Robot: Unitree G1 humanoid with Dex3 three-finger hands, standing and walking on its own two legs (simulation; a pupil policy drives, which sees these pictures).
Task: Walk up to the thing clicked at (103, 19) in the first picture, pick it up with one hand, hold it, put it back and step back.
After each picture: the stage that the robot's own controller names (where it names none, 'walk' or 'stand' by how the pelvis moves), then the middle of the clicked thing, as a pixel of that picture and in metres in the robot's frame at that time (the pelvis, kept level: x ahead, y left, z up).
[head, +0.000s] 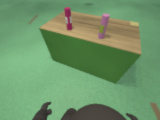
stand; (103, 27) +0.87 -0.11 +0.07
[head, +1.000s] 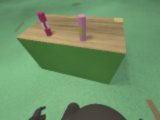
walk; (82, 29) +0.75 +0.13 +0.10
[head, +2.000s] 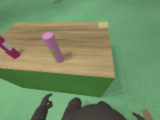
rise first; (54, 49) +0.44 +0.27 +0.10
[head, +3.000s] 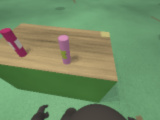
stand; (65, 51) +0.47 +0.21 +0.07
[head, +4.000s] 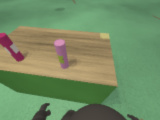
stand; (62, 55) +0.43 +0.22 +0.07
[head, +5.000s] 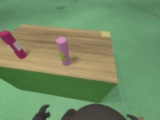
stand; (64, 53) +0.45 +0.22 +0.06
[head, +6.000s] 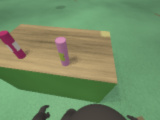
stand; (63, 53) +0.45 +0.22 +0.06
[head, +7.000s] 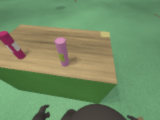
stand; (63, 53) +0.44 +0.22 +0.06
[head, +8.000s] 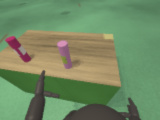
rise first; (65, 56) +0.43 +0.22 +0.07
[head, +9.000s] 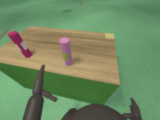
go down; (66, 53) +0.45 +0.22 +0.07
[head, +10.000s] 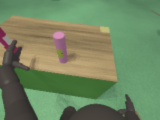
go down; (61, 49) +0.45 +0.20 +0.08
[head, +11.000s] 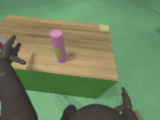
go down; (59, 48) +0.45 +0.21 +0.10
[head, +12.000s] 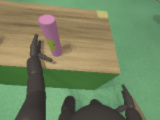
close in; (53, 39) +0.45 +0.21 +0.14
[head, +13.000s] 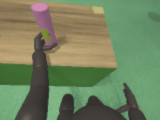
close; (47, 30) +0.51 +0.23 +0.15
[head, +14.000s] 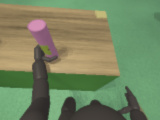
lift; (47, 44) +0.42 +0.23 +0.14
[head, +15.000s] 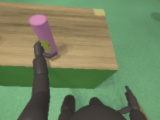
lift; (47, 40) +0.44 +0.23 +0.15
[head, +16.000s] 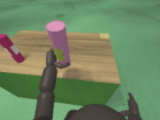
lift; (61, 49) +0.31 +0.16 +0.27
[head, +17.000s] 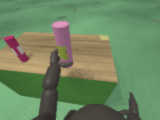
hold; (64, 48) +0.32 +0.15 +0.26
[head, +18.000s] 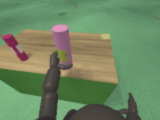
hold; (64, 51) +0.32 +0.16 +0.24
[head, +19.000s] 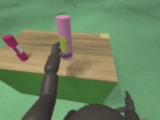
crouch; (65, 40) +0.40 +0.16 +0.25
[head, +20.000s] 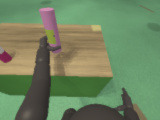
lower; (52, 33) +0.48 +0.21 +0.21
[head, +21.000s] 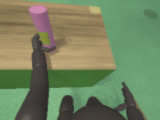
lower; (45, 33) +0.49 +0.22 +0.15
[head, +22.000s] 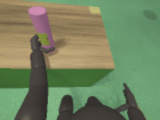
lower; (45, 34) +0.48 +0.23 +0.15
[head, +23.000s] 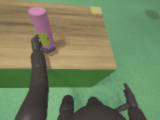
lower; (45, 34) +0.48 +0.23 +0.15
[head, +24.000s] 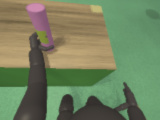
rest; (44, 32) +0.49 +0.23 +0.15
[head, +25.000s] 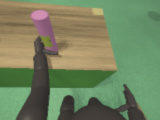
open; (47, 36) +0.47 +0.22 +0.15
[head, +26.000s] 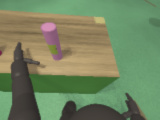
sink last; (54, 45) +0.44 +0.22 +0.12
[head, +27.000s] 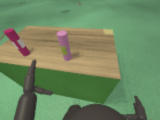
stand; (65, 47) +0.49 +0.24 +0.11
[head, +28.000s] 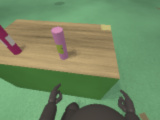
stand; (61, 45) +0.47 +0.23 +0.12
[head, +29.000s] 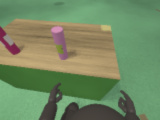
stand; (60, 45) +0.46 +0.23 +0.13
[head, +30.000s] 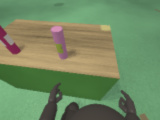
stand; (60, 45) +0.47 +0.23 +0.13
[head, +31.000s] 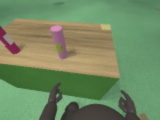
stand; (60, 44) +0.47 +0.23 +0.13
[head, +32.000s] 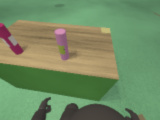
stand; (63, 46) +0.48 +0.22 +0.11
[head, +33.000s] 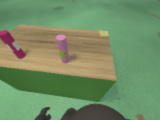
walk; (63, 50) +0.48 +0.23 +0.07
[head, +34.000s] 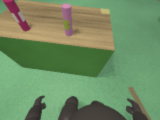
walk; (67, 22) +0.70 +0.24 +0.09
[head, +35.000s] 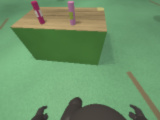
stand; (71, 14) +1.03 +0.32 +0.09
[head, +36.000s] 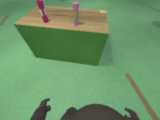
stand; (75, 14) +1.07 +0.24 +0.07
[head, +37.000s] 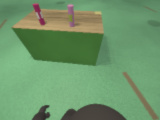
stand; (71, 16) +1.09 +0.28 +0.06
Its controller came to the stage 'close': yes
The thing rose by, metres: 0.20
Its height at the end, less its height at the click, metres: +0.00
